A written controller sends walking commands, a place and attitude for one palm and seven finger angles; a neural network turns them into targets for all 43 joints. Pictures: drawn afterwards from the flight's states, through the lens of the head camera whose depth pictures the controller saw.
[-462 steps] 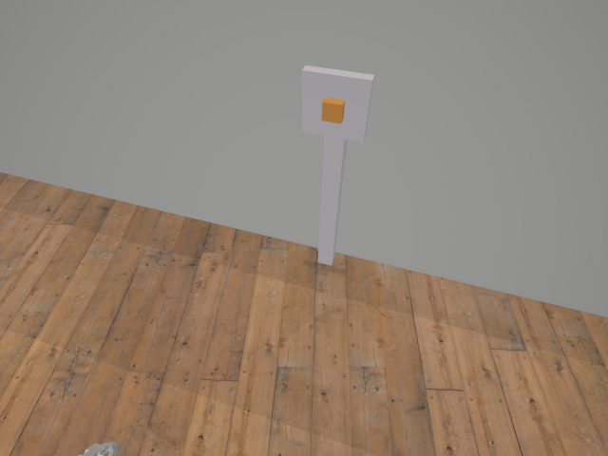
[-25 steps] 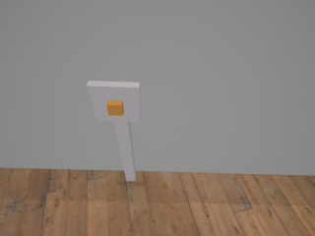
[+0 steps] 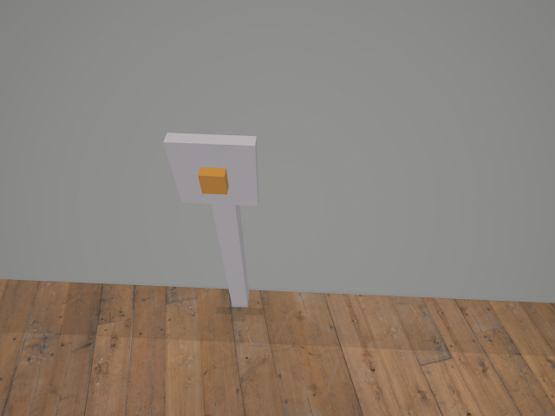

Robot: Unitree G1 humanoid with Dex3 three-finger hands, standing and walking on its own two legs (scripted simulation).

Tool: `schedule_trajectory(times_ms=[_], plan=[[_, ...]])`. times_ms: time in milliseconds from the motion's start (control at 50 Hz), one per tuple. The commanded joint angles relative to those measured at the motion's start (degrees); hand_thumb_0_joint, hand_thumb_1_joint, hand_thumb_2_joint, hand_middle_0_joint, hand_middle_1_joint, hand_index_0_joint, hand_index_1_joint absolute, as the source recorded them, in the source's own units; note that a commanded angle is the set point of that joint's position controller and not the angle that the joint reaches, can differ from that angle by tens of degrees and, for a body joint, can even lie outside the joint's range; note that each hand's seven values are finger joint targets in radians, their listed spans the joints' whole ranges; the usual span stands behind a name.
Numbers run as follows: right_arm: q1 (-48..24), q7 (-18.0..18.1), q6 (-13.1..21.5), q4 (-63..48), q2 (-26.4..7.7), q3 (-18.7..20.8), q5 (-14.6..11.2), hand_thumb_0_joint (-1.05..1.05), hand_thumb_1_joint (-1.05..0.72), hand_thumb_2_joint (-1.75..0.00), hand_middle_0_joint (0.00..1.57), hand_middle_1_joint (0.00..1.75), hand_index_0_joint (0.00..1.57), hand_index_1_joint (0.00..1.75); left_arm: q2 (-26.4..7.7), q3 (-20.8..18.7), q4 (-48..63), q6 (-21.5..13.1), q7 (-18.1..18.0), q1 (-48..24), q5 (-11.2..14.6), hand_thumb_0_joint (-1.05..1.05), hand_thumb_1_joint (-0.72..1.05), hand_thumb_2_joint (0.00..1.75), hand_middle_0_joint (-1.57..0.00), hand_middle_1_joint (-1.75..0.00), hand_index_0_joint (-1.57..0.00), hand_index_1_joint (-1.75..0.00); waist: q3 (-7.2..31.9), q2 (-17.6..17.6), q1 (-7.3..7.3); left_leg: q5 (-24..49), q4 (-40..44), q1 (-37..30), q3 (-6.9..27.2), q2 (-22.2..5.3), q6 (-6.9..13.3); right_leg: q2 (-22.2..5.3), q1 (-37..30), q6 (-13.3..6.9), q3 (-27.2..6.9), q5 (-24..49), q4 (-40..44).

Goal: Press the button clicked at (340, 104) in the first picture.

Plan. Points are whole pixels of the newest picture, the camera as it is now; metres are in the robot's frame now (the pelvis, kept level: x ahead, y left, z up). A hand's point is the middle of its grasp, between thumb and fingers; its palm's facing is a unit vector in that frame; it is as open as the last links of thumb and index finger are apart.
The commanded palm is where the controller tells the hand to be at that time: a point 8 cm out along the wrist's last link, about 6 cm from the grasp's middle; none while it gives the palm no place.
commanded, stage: look again from close up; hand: left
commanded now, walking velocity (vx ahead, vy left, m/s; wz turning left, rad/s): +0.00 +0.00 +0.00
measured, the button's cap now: (214, 180) +0.56 +0.18 -0.03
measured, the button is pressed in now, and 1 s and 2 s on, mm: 0 0 0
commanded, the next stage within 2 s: shuffle to correct the standing spot in 0.40 s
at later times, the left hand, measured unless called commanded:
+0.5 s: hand out of the picture +0.05 +0.15 -0.17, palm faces -0.01 -0.98 -0.20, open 7.4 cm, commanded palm none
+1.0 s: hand out of the picture +0.09 +0.15 -0.18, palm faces +0.03 -0.98 -0.21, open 7.4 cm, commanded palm none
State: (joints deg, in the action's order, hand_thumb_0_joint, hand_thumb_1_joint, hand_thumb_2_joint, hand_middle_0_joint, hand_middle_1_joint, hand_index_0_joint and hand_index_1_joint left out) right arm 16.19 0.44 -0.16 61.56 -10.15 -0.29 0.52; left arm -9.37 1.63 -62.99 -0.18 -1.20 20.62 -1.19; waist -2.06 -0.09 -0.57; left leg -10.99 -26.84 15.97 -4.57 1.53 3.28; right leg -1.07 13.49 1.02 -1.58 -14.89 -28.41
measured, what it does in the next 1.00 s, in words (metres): shifts its weight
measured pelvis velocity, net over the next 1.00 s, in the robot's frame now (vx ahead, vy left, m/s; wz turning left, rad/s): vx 0.10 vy -0.03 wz -0.02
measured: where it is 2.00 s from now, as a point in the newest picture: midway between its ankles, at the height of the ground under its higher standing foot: outside the picture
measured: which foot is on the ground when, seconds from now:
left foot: down 0.00-1.00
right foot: down 0.00-1.00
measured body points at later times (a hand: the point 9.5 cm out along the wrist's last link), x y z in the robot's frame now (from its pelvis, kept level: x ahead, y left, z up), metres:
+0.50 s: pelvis +0.04 -0.03 +0.00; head +0.06 -0.03 +0.45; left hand +0.06 +0.20 -0.16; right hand +0.06 -0.25 -0.16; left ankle +0.04 +0.08 -0.74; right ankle +0.00 -0.14 -0.74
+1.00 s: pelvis +0.10 -0.03 +0.00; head +0.14 -0.02 +0.45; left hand +0.09 +0.20 -0.16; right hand +0.11 -0.25 -0.16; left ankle +0.04 +0.08 -0.73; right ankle +0.01 -0.13 -0.73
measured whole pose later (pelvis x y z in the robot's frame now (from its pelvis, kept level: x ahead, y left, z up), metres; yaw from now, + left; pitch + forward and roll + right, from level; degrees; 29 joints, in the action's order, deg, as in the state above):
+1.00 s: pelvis +0.10 -0.03 +0.00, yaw -1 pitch +1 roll +1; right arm 14.0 3.3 0.6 62.5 -8.4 0.5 0.1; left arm -9.1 -1.2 -61.9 -0.6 -2.6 16.7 -0.6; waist -3.4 -1.4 -0.8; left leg -17.5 -30.7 10.6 -4.8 -0.4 0.8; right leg -0.1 8.1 -0.9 1.4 -20.1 -31.5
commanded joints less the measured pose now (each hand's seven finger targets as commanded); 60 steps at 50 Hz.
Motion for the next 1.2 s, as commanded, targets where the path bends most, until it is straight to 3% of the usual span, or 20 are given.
schedule_trajectory(times_ms=[0,180,480,520,560,620,660,700,720,760,800,820,840,860,940,980,1060,1080,1140,1180], plan=[[1.31,0.53,1.81,-1.48,-5.92,1.31,-0.01,0.0,-0.9,-0.9,0.2,0.3,0.2,0.3,-5.32,-1.17,1.61,-1.4,-0.72,1.62,0.13,0.0,0.9,0.9,-0.2,-0.3,-0.2,-0.3,-1.1,-0.02,0.67,-9.65,8.54,-1.43,9.61,-7.53,-0.16,-3.26,3.19,-3.37,-4.52,-3.15,5.64],[1.5,1.01,2.35,0.35,-4.44,0.88,-0.09,0.0,-0.9,-0.9,0.2,0.3,0.2,0.3,-4.87,-1.33,0.46,-1.65,-1.02,1.09,0.25,0.0,0.9,0.9,-0.2,-0.3,-0.2,-0.3,0.09,-0.46,0.57,3.16,4.82,-4.73,7.25,-7.3,-0.48,-3.86,1.34,-3.2,-4.67,5.21,5.16],[0.51,1.32,2.12,0.89,-4.61,0.73,0.12,0.0,-0.9,-0.9,0.2,0.3,0.2,0.3,-6.24,-1.98,1.52,-1.58,-1.04,-1.36,0.4,0.0,0.9,0.9,-0.2,-0.3,-0.2,-0.3,0.77,-0.34,0.39,8.37,3.14,-6.42,5.89,-7.39,-1.32,-4.26,-1.29,-3.52,-4.59,13.09,4.77],[1.34,1.09,1.88,1.2,-4.71,0.76,0.35,0.0,-0.9,-0.9,0.2,0.3,0.2,0.3,-6.18,-2.25,1.37,-1.27,-0.78,-0.93,0.16,0.0,0.9,0.9,-0.2,-0.3,-0.2,-0.3,0.97,-0.94,0.32,0.39,2.44,-5.4,5.41,-6.96,-1.09,-3.68,-1.47,-4.13,-4.57,3.45,4.26],[0.79,0.78,1.65,0.83,-4.79,0.88,0.56,0.0,-0.9,-0.9,0.2,0.3,0.2,0.3,-6.37,-2.5,1.55,-1.03,-0.43,-0.66,0.0,0.0,0.9,0.9,-0.2,-0.3,-0.2,-0.3,-2.38,-1.53,0.09,-6.31,1.39,-2.61,5.08,-6.36,-0.79,-3.59,0.51,-4.95,-5.68,-5.43,5.52],[0.52,0.47,1.67,-0.11,-4.02,0.92,0.71,0.0,-0.9,-0.9,0.2,0.3,0.2,0.3,-7.24,-3.11,1.74,-1.09,0.01,0.26,0.02,0.0,0.9,0.9,-0.2,-0.3,-0.2,-0.3,-5.56,-3.84,-0.18,-10.02,-2.17,1.7,3.37,-4.67,-1.11,-4.81,0.91,-6.57,-8.79,-10.97,7.74],[-0.33,0.4,1.95,-0.92,-3.23,0.87,0.73,0.0,-0.9,-0.9,0.2,0.3,0.2,0.3,-8.06,-3.74,1.29,-1.38,-0.03,2.7,0.04,0.0,0.9,0.9,-0.2,-0.3,-0.2,-0.3,-5.75,-7.83,-0.8,-9.36,-8.42,5.75,0.41,-2.69,-1.79,-7.82,-2.82,-8.57,-12.36,-5.44,9.43],[-0.25,0.7,2.38,-1.08,-2.42,0.6,0.69,0.0,-0.9,-0.9,0.2,0.3,0.2,0.3,-8.0,-4.03,1.17,-1.69,-0.4,3.15,0.14,0.0,0.9,0.9,-0.2,-0.3,-0.2,-0.3,-4.68,-7.71,-0.45,-7.42,-8.38,5.05,0.02,-3.02,-2.35,-9.73,-5.06,-9.94,-12.27,11.26,7.43],[1.02,0.94,2.58,-0.45,-2.32,0.4,0.48,0.0,-0.9,-0.9,0.2,0.3,0.2,0.3,-7.59,-3.98,1.38,-1.64,-0.57,2.47,0.16,0.0,0.9,0.9,-0.2,-0.3,-0.2,-0.3,-3.17,-5.58,0.28,-2.36,-4.65,0.73,0.63,-3.72,-2.3,-8.37,-4.75,-9.08,-9.31,19.33,4.18],[5.32,1.6,3.03,1.78,-4.37,0.67,0.27,0.0,-0.9,-0.9,0.2,0.3,0.2,0.3,-5.93,-3.62,1.83,-1.64,-0.93,1.9,0.18,0.0,0.9,0.9,-0.2,-0.3,-0.2,-0.3,1.66,3.61,1.42,25.2,-3.32,-11.32,4.14,-7.76,-0.67,-3.11,-1.77,-5.14,-1.9,28.09,-4.81],[7.56,2.68,2.74,2.75,-5.88,1.04,-0.12,0.0,-0.9,-0.9,0.2,0.3,0.2,0.3,-4.46,-3.2,1.85,-1.54,-1.72,0.9,0.92,0.0,0.9,0.9,-0.2,-0.3,-0.2,-0.3,3.65,9.17,1.46,50.95,-2.55,-16.98,8.72,-13.24,2.85,-1.04,1.41,-2.88,1.64,13.12,-6.89],[6.28,2.88,2.52,2.4,-6.1,1.24,-0.29,0.0,-0.9,-0.9,0.2,0.3,0.2,0.3,-4.0,-3.14,1.81,-1.3,-1.92,0.76,1.01,0.0,0.9,0.9,-0.2,-0.3,-0.2,-0.3,2.51,8.95,0.88,55.02,-1.57,-17.12,9.02,-14.2,3.4,-1.0,2.12,-2.52,1.78,3.89,-5.3],[4.9,3.03,2.4,1.71,-7.27,1.63,-0.32,0.0,-0.9,-0.9,0.2,0.3,0.2,0.3,-4.83,-3.31,2.2,-1.22,-1.91,0.3,0.86,0.0,0.9,0.9,-0.2,-0.3,-0.2,-0.3,0.91,7.88,0.76,58.56,-1.93,-18.04,8.91,-14.13,3.46,-0.93,3.29,-2.35,1.91,2.91,-3.67],[3.79,3.22,2.34,1.13,-8.11,2.03,-0.38,0.0,-0.9,-0.9,0.2,0.3,0.2,0.3,-6.01,-3.8,2.53,-1.21,-1.88,-0.04,0.78,0.0,0.9,0.9,-0.2,-0.3,-0.2,-0.3,0.5,7.17,0.44,57.94,-2.09,-17.71,8.03,-13.31,3.0,-1.48,2.25,-2.41,2.05,5.86,-1.65],[2.9,3.25,1.5,-0.99,-4.65,2.51,-0.24,0.0,-0.9,-0.9,0.2,0.3,0.2,0.3,-6.55,-4.39,2.64,-1.06,-2.33,2.56,0.5,0.0,0.9,0.9,-0.2,-0.3,-0.2,-0.3,4.91,0.04,0.46,41.03,-5.35,-11.82,2.97,-8.12,-0.78,-5.66,-5.74,-2.42,-0.08,41.2,-2.95],[3.07,3.07,1.1,-1.68,-4.66,3.17,0.0,0.0,-0.9,-0.9,0.2,0.3,0.2,0.3,-7.38,-4.89,3.61,-0.87,-2.4,2.23,0.3,0.0,0.9,0.9,-0.2,-0.3,-0.2,-0.3,6.44,-1.65,0.54,35.59,-6.6,-9.95,1.4,-7.25,-1.25,-6.57,-6.77,-2.59,0.15,46.29,-5.49],[2.86,2.64,1.02,-2.49,-4.45,3.8,0.39,0.0,-0.9,-0.9,0.2,0.3,0.2,0.3,-6.25,-4.87,5.88,-0.51,-2.14,-0.03,0.08,0.0,0.9,0.9,-0.2,-0.3,-0.2,-0.3,5.17,-0.92,1.18,34.57,-5.92,-11.38,1.38,-7.92,-0.56,-5.54,-1.63,-2.09,1.02,38.62,-7.83],[3.66,2.58,1.13,-2.36,-4.53,3.88,0.47,0.0,-0.9,-0.9,0.2,0.3,0.2,0.3,-5.94,-4.92,6.64,-0.51,-2.07,-1.32,0.03,0.0,0.9,0.9,-0.2,-0.3,-0.2,-0.3,3.96,0.4,1.72,37.17,-4.63,-12.35,2.26,-8.88,0.16,-4.43,0.65,-1.79,1.6,31.81,-9.18],[3.68,2.27,1.79,-2.16,-5.49,3.59,0.59,0.0,-0.9,-0.9,0.2,0.3,0.2,0.3,-3.68,-4.49,9.15,-0.25,-1.78,-5.3,0.07,0.0,0.9,0.9,-0.2,-0.3,-0.2,-0.3,-0.21,6.51,1.95,49.62,0.59,-17.22,8.47,-15.08,5.62,-0.81,9.66,-1.03,2.82,-7.63,-10.49],[2.53,2.37,1.89,-2.65,-6.37,3.19,0.55,0.0,-0.9,-0.9,0.2,0.3,0.2,0.3,-4.82,-4.84,9.23,-0.26,-1.51,-4.31,0.08,0.0,0.9,0.9,-0.2,-0.3,-0.2,-0.3,0.58,4.92,0.44,46.92,-0.07,-13.99,8.54,-14.93,5.47,-1.65,4.26,-1.8,2.18,-6.89,-4.11]])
